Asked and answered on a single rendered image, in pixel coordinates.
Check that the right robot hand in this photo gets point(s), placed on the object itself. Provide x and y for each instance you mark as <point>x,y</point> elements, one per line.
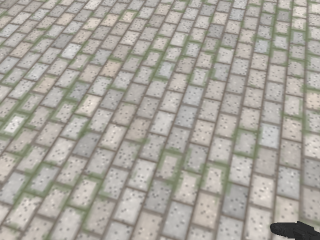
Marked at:
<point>297,231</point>

